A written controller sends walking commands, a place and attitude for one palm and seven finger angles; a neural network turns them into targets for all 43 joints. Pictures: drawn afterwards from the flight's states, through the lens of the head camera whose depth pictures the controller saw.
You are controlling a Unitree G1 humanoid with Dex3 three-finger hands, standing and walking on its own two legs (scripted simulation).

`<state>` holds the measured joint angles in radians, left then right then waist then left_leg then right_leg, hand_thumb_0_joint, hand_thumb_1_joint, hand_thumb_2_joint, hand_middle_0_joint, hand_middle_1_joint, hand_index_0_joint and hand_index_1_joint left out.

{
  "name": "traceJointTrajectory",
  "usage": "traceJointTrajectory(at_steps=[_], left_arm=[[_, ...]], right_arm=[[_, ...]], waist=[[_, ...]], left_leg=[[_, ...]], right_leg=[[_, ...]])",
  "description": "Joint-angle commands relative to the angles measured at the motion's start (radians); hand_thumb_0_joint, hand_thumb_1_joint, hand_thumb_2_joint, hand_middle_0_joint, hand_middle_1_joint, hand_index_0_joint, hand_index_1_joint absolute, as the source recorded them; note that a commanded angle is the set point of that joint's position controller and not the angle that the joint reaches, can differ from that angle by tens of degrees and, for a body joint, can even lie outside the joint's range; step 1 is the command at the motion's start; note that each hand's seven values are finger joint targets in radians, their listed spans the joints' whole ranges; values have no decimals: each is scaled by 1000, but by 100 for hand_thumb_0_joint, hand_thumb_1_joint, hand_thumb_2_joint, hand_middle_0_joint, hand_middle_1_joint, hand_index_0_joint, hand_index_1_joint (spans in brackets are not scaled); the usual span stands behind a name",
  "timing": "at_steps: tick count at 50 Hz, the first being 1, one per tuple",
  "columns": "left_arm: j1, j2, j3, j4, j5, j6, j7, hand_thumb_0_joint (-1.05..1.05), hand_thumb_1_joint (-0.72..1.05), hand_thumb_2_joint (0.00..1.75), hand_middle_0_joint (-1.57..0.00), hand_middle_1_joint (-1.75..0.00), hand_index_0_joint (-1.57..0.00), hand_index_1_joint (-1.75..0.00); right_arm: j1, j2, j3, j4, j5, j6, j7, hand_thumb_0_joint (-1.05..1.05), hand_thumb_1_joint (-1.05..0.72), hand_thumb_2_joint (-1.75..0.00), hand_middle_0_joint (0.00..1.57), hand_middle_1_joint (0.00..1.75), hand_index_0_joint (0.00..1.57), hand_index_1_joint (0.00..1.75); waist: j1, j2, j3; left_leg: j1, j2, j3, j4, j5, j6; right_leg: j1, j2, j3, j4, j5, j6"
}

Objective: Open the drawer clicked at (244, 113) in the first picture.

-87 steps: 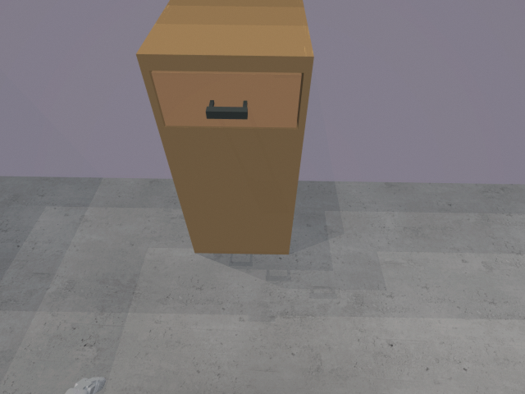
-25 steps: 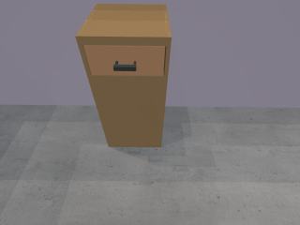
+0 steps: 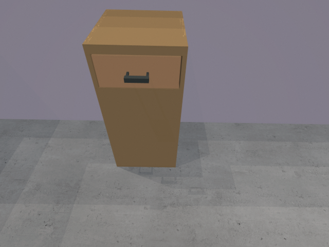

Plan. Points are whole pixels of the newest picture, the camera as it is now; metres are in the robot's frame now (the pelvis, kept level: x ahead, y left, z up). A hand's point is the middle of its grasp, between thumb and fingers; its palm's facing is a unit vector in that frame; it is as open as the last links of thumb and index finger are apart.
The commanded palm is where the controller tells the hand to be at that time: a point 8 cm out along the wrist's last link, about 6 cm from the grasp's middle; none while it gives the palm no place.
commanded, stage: take the last steps up to it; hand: left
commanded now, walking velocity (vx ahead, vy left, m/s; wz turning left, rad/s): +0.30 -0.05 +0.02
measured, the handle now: (137, 76) +0.78 +0.17 +0.00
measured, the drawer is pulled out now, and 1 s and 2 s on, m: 0.00 0.00 0.00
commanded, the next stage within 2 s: come to a stop and stand still in 0.54 s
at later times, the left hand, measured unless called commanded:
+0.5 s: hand out of the picture +0.10 +0.20 -0.19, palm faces +0.04 -0.99 -0.12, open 7.4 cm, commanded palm none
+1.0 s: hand (118, 185) +0.35 +0.19 -0.18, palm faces +0.05 -0.98 -0.21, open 7.4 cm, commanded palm none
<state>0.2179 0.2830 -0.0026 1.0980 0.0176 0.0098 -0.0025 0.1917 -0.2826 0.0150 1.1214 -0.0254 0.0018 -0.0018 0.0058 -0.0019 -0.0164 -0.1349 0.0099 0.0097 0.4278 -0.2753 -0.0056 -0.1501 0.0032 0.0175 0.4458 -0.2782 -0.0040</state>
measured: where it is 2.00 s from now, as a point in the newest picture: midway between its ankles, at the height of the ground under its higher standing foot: outside the picture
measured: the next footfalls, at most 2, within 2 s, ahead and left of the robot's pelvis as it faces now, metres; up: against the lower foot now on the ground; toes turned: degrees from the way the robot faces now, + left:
left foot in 0.30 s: +0.11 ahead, +0.12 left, +0.00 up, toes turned +8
right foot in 0.74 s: +0.40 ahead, -0.10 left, +0.00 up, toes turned -6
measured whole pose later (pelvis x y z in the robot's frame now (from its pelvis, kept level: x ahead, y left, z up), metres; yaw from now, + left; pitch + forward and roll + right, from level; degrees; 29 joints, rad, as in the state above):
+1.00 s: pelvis +0.25 +0.01 -0.02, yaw +3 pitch -2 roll +0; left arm 0.09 0.14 0.03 0.96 0.03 0.02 0.04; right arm 0.18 -0.20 -0.07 1.01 -0.02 0.04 -0.03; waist -0.02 0.01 0.11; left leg -0.45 0.02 0.01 1.05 -0.49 -0.03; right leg -0.40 -0.07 -0.14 0.57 -0.14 -0.04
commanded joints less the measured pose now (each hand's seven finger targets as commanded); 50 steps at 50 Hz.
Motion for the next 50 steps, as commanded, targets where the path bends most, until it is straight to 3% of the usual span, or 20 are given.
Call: traceJointTrajectory(at_steps=[1, 5, 7, 8, 10, 12, 14, 15, 16, 18, 22, 25, 30, 34, 35, 36, 37, 39, 42, 50], left_arm=[[71, 94, 33, -45, 5, -14, -5, 0, 90, 90, -20, -30, -20, -30], [163, 63, 47, -33, 5, -35, 0, 0, 90, 90, -20, -30, -20, -30], [261, 86, 62, 2, 4, -49, 10, 0, 90, 90, -20, -30, -20, -30], [317, 105, 72, 20, 4, -54, 17, 0, 90, 90, -20, -30, -20, -30], [370, 80, 73, 39, 16, -63, 30, 0, 90, 90, -20, -30, -20, -30], [307, 58, 69, 32, 23, -64, 36, 0, 90, 90, -20, -30, -20, -30], [183, 32, 66, 3, 4, -60, 28, 0, 90, 90, -20, -30, -20, -30], [179, -36, 59, -21, -11, -57, 18, 0, 90, 90, -20, -30, -20, -30], [141, -62, 50, -58, -10, -64, 18, 0, 90, 90, -20, -30, -20, -30], [66, -55, 54, -60, 8, -53, 17, 0, 90, 90, -20, -30, -20, -30], [131, -121, 51, -25, 13, -29, -7, 0, 90, 90, -20, -30, -20, -30], [79, -132, 50, -50, 9, -21, -13, 0, 90, 90, -20, -30, -20, -30], [-39, -121, 53, -94, 0, -22, -13, 0, 90, 90, -20, -30, -20, -30], [97, -80, 63, -67, 7, -33, 3, 0, 90, 90, -20, -30, -20, -30], [194, -37, 75, -41, 8, -46, 13, 0, 90, 90, -20, -30, -20, -30], [261, 64, 93, -29, 15, -64, 31, 0, 90, 90, -20, -30, -20, -30], [275, 148, 102, -31, 3, -68, 32, 0, 90, 90, -20, -30, -20, -30], [123, 87, 91, -92, 2, -47, 48, 0, 90, 90, -20, -30, -20, -30], [-14, 32, 76, -133, 7, -18, 64, 0, 90, 90, -20, -30, -20, -30], [-77, 62, 92, -208, 20, 14, 50, 0, 90, 90, -20, -30, -20, -30]], right_arm=[[57, -110, -37, -42, 2, -21, -9, 0, -90, -90, 20, 30, 20, 30], [99, -73, -45, -50, 9, -42, -17, 0, -90, -90, 20, 30, 20, 30], [79, -22, -42, -71, 12, -53, -18, 0, -90, -90, 20, 30, 20, 30], [38, -7, -43, -89, 11, -54, -17, 0, -90, -90, 20, 30, 20, 30], [-50, 17, -47, -127, 12, -61, -14, 0, -90, -90, 20, 30, 20, 30], [-8, 42, -53, -124, 19, -65, -9, 0, -90, -90, 20, 30, 20, 30], [254, 60, -55, -31, 13, -72, -14, 0, -90, -90, 20, 30, 20, 30], [434, -45, -84, 32, -5, -80, -27, 0, -90, -90, 20, 30, 20, 30], [522, -103, -91, 57, -5, -72, -39, 0, -90, -90, 20, 30, 20, 30], [399, -25, -72, 21, 0, -67, -41, 0, -90, -90, 20, 30, 20, 30], [322, 47, -49, 11, 7, -96, -50, 0, -90, -90, 20, 30, 20, 30], [329, 54, -50, 19, 9, -95, -51, 0, -90, -90, 20, 30, 20, 30], [327, 50, -61, 29, 3, -77, -54, 0, -90, -90, 20, 30, 20, 30], [295, 24, -70, 30, 7, -58, -56, 0, -90, -90, 20, 30, 20, 30], [287, 32, -67, 27, 14, -55, -55, 0, -90, -90, 20, 30, 20, 30], [364, 76, -61, 25, 27, -55, -46, 0, -90, -90, 20, 30, 20, 30], [382, 48, -73, 13, 41, -52, -50, 0, -90, -90, 20, 30, 20, 30], [307, 99, -76, -23, 40, -20, -51, 0, -90, -90, 20, 30, 20, 30], [240, 106, -73, -32, 20, 32, -44, 0, -90, -90, 20, 30, 20, 30], [173, 81, -85, -119, 10, 46, -18, 0, -90, -90, 20, 30, 20, 30]], waist=[[-2, 17, 166], [16, -8, 126], [39, -130, 84], [56, -199, 95], [83, -144, 161], [30, -118, 139], [-110, -49, 53], [-155, 224, -3], [-157, 306, 9], [-108, 40, 184], [-31, 126, 172], [-21, 132, 166], [-33, 151, 183], [43, 114, 98], [91, 73, 39], [88, -111, -109], [58, -120, -197], [34, -185, -144], [-17, -70, -7], [-21, -181, -50]], left_leg=[[-131, 108, -122, -81, -260, 64], [-166, 108, -97, 67, -60, 82], [-298, 34, 32, 277, 6, 44], [-401, 21, 80, 385, -147, 28], [-547, 61, 53, 503, -320, 24], [-442, 86, 29, 364, -310, 35], [40, 19, 105, 57, -30, 51], [264, 231, -225, -63, 17, 123], [285, 449, -500, -193, 161, 213], [114, 469, -430, -184, 231, 256], [84, 292, -64, -166, 546, 163], [105, 240, 35, -174, 646, 131], [65, 238, 81, -163, 679, 118], [79, 238, 71, 73, 825, 97], [10, 202, 72, 223, 703, 56], [-148, 73, 105, 495, 265, 12], [-142, -15, 35, 714, -346, 16], [-190, 24, -59, 805, -343, 23], [-211, 41, -57, 792, -289, -6], [-187, 20, 15, 560, -197, -24]], right_leg=[[-134, -67, 89, -47, -243, -44], [-49, -84, 98, 16, -75, -68], [126, -184, 221, -42, 104, -123], [192, -268, 316, -91, 215, -176], [240, -350, 376, -112, 391, -258], [159, -327, 285, -54, 380, -221], [-119, -174, 70, 164, 367, -119], [-354, -31, -51, 491, 159, -35], [-509, 23, -61, 712, -267, -17], [-590, -76, -4, 840, -191, -30], [-521, -102, -56, 738, -44, 6], [-513, -88, -115, 583, 50, 12], [-346, -53, -154, 275, 149, -14], [-96, -6, -163, 148, 184, -46], [77, -50, -116, 53, 368, -48], [295, -280, 144, 71, 841, -127], [286, -448, 248, 49, 1275, -242], [115, -453, 233, 7, 1090, -285], [-143, -387, 92, -56, 791, -228], [-209, -316, 59, -110, 307, -176]])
